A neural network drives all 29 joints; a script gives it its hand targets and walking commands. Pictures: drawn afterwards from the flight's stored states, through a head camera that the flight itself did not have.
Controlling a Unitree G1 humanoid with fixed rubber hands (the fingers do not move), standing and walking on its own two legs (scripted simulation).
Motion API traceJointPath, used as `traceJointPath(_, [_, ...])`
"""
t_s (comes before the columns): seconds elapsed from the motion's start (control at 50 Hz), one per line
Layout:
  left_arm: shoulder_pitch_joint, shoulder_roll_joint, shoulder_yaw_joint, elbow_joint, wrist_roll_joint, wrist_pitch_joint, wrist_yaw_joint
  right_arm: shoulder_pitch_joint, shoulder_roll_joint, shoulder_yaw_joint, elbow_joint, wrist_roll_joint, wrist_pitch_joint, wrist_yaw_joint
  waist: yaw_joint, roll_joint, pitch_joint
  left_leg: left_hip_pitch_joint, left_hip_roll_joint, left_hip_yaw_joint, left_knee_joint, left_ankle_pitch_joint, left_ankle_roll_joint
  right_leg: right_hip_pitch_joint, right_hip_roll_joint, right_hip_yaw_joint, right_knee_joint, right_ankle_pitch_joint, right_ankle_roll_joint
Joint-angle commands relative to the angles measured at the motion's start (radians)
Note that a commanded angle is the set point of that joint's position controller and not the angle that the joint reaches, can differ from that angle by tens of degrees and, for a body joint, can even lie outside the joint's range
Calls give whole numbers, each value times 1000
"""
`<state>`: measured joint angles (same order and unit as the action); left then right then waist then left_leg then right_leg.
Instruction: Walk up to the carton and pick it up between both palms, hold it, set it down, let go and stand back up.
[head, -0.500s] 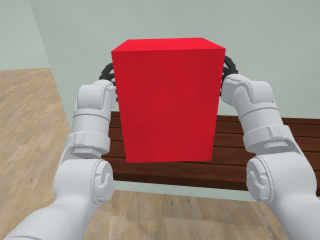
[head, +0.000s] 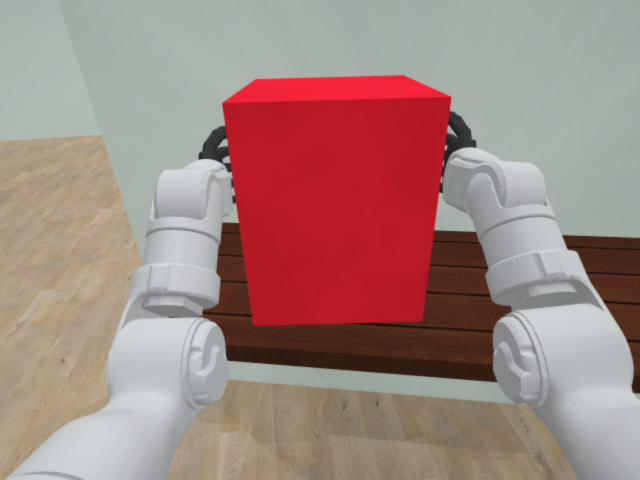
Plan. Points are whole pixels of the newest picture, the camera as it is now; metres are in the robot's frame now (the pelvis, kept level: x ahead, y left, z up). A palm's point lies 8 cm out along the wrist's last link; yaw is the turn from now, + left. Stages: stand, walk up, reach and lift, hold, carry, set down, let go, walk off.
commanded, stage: hold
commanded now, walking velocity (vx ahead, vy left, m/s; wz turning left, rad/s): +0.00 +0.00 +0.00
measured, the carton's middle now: (333, 192) +0.38 +0.01 +0.28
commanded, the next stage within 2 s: none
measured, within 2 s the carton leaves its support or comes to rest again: neither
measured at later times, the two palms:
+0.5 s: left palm (213, 180) +0.36 +0.16 +0.30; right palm (457, 168) +0.36 -0.13 +0.31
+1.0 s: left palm (213, 180) +0.36 +0.16 +0.30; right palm (457, 168) +0.36 -0.13 +0.31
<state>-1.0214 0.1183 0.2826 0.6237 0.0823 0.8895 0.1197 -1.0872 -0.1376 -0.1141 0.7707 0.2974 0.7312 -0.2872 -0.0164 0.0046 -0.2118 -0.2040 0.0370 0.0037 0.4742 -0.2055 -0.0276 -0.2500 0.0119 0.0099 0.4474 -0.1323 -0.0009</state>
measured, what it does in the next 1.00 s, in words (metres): stands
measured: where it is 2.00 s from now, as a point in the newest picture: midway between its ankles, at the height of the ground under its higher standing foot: outside the picture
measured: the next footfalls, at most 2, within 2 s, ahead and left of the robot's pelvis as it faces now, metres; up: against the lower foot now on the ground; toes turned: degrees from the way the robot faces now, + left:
none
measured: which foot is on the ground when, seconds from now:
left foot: down 0.00-1.00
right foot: down 0.00-1.00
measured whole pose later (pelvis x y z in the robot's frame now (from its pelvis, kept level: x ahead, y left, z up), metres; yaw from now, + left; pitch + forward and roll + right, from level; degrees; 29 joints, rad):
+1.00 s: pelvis +0.00 +0.00 +0.00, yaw +0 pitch -4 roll +0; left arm -1.02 0.12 0.28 0.63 0.08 0.89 0.12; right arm -1.09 -0.14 -0.11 0.77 0.30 0.73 -0.29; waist -0.02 0.00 -0.21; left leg -0.20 0.04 0.00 0.47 -0.20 -0.03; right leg -0.25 0.01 0.01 0.45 -0.13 0.00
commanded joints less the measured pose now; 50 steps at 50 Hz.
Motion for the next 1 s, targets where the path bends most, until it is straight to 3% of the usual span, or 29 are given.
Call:
traceJointPath(0.0, [-1125, -698, -280, -249, -230, -144, -178, -1169, 752, 250, -363, 241, -58, 172, -86, 53, -466, -97, -81, -65, -121, -6, 5, 331, 59, 26, -137, 97, 24])
traceJointPath(0.06, [-1089, -697, -257, -205, -219, -139, -178, -1168, 738, 242, -364, 232, -50, 172, -89, 26, -428, -106, -84, -66, -123, -13, 14, 323, 59, 27, -150, 87, 31])
traceJointPath(0.08, [-1146, -708, -289, -269, -233, -146, -175, -1184, 749, 255, -381, 241, -59, 171, -97, 45, -477, -95, -80, -67, -125, 0, 6, 342, 65, 23, -137, 101, 28])
traceJointPath(0.1, [-1101, -704, -254, -188, -205, -138, -180, -1166, 730, 224, -338, 225, -50, 172, -97, 44, -415, -115, -82, -65, -134, -45, 16, 314, 60, 26, -152, 57, 26])
traceJointPath(0.12, [-1113, -707, -278, -220, -215, -142, -176, -1174, 737, 238, -366, 229, -58, 171, -94, 45, -443, -91, -78, -64, -123, 9, 7, 332, 62, 27, -143, 111, 24])
traceJointPath(0.14, [-1157, -694, -257, -225, -207, -145, -178, -1150, 727, 218, -317, 225, -52, 174, -104, 63, -416, -109, -80, -66, -131, -40, 3, 326, 61, 29, -147, 67, 20])
traceJointPath(0.18, [-1109, -705, -253, -206, -205, -141, -181, -1170, 742, 235, -346, 230, -55, 176, -81, 35, -420, -108, -79, -63, -129, -25, 10, 322, 61, 27, -150, 66, 23])
traceJointPath(0.22, [-1131, -722, -291, -239, -226, -147, -176, -1174, 723, 238, -370, 229, -61, 178, -103, 69, -480, -93, -75, -70, -127, -9, -2, 334, 67, 25, -136, 93, 18])
traceJointPath(0.28, [-1077, -723, -293, -226, -227, -139, -176, -1150, 733, 258, -384, 243, -54, 168, -98, 50, -453, -94, -82, -69, -119, 28, 1, 337, 67, 30, -140, 134, 25])
traceJointPath(0.32, [-1113, -712, -295, -289, -219, -139, -176, -1128, 736, 269, -372, 249, -49, 164, -102, 55, -474, -60, -83, -70, -115, 57, -1, 350, 70, 25, -136, 164, 28])
traceJointPath(0.36, [-1110, -704, -286, -292, -229, -140, -175, -1175, 756, 289, -440, 274, -57, 162, -80, 37, -520, -56, -90, -66, -101, 70, 8, 369, 66, 27, -134, 178, 34])
traceJointPath(0.38, [-1113, -709, -286, -267, -220, -137, -176, -1152, 733, 258, -397, 256, -49, 160, -103, 53, -454, -84, -87, -67, -111, 44, 4, 355, 66, 27, -136, 161, 29])
traceJointPath(0.46, [-1106, -717, -286, -243, -215, -133, -179, -1161, 722, 240, -374, 244, -53, 166, -105, 68, -450, -98, -82, -66, -121, 13, -5, 346, 63, 24, -140, 130, 23])
traceJointPath(0.48, [-1086, -706, -267, -214, -212, -131, -179, -1155, 727, 242, -365, 241, -45, 165, -95, 44, -431, -98, -81, -71, -122, 23, 4, 333, 63, 27, -143, 129, 24])
traceJointPath(0.5, [-1111, -715, -295, -263, -228, -137, -180, -1144, 726, 237, -386, 238, -47, 166, -114, 52, -470, -81, -84, -70, -122, 26, -2, 340, 64, 24, -142, 137, 24])
traceJointPath(0.52, [-1119, -724, -311, -253, -235, -141, -179, -1181, 734, 250, -408, 248, -54, 167, -102, 56, -492, -87, -80, -74, -117, 18, -3, 341, 68, 29, -137, 125, 22])
traceJointPath(0.54, [-1116, -707, -273, -218, -214, -135, -183, -1157, 727, 223, -347, 230, -45, 168, -106, 55, -423, -108, -81, -69, -130, -24, 4, 317, 64, 29, -147, 84, 23])
traceJointPath(0.56, [-1125, -716, -288, -269, -224, -140, -181, -1162, 750, 249, -385, 242, -53, 168, -101, 54, -468, -96, -81, -72, -120, 3, 5, 343, 65, 31, -136, 115, 25])
traceJointPath(0.58, [-1106, -725, -286, -232, -228, -141, -180, -1186, 747, 238, -405, 233, -52, 169, -97, 41, -473, -102, -82, -70, -125, -5, 6, 337, 64, 26, -140, 106, 23])
traceJointPath(0.6, [-1148, -733, -313, -306, -242, -147, -174, -1179, 752, 246, -395, 241, -60, 167, -104, 69, -498, -79, -79, -69, -117, 53, -8, 355, 67, 25, -129, 166, 21])
traceJointPath(0.62, [-1115, -715, -285, -234, -222, -138, -180, -1173, 734, 236, -376, 233, -51, 168, -109, 47, -448, -101, -80, -69, -126, -9, 6, 343, 65, 27, -141, 112, 25])
traceJointPath(0.66, [-1144, -732, -302, -283, -230, -144, -176, -1171, 749, 259, -397, 249, -59, 172, -104, 60, -490, -69, -80, -69, -117, 48, -6, 359, 71, 20, -130, 163, 25])
traceJointPath(0.68, [-1104, -726, -293, -240, -228, -136, -181, -1164, 740, 262, -405, 247, -52, 172, -96, 47, -490, -83, -83, -67, -116, 28, 1, 349, 73, 25, -132, 139, 22])
traceJointPath(0.76, [-1146, -706, -287, -273, -214, -136, -179, -1132, 711, 228, -339, 234, -46, 169, -120, 81, -443, -78, -82, -70, -119, 10, -8, 330, 58, 30, -140, 126, 22])
traceJointPath(0.82, [-1105, -699, -266, -245, -210, -136, -178, -1166, 740, 263, -373, 244, -52, 170, -83, 39, -465, -81, -84, -60, -120, 30, 8, 351, 63, 23, -141, 132, 29])
traceJointPath(0.88, [-1105, -707, -298, -261, -226, -138, -175, -1157, 723, 258, -389, 258, -56, 166, -103, 63, -470, -82, -88, -63, -115, 28, 0, 328, 63, 27, -139, 140, 29])
traceJointPath(0.92, [-1108, -721, -285, -266, -234, -140, -178, -1176, 748, 270, -438, 256, -55, 166, -89, 26, -494, -85, -89, -67, -110, 29, 8, 339, 64, 29, -139, 134, 31])
traceJointPath(0.94, [-1078, -715, -297, -273, -232, -138, -178, -1145, 744, 271, -434, 254, -56, 162, -102, 41, -507, -79, -90, -69, -104, 63, 5, 370, 63, 28, -130, 197, 29])
traceJointPath(0.98, [-1097, -717, -300, -280, -234, -137, -180, -1158, 732, 268, -414, 258, -53, 159, -101, 57, -485, -70, -87, -65, -105, 54, 0, 341, 62, 31, -137, 172, 32])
